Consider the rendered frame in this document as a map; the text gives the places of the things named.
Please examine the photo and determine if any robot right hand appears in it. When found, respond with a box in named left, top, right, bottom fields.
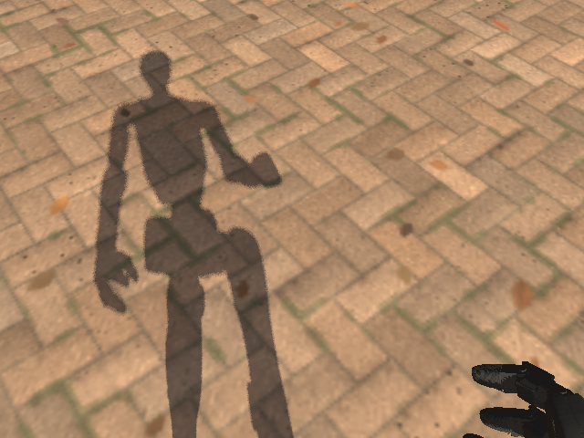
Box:
left=463, top=361, right=584, bottom=438

